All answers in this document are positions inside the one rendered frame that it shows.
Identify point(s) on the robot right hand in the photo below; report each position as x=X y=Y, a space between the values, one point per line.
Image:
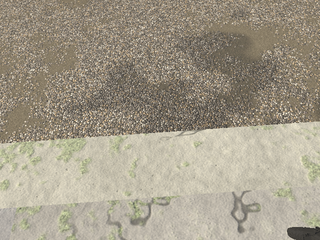
x=304 y=233

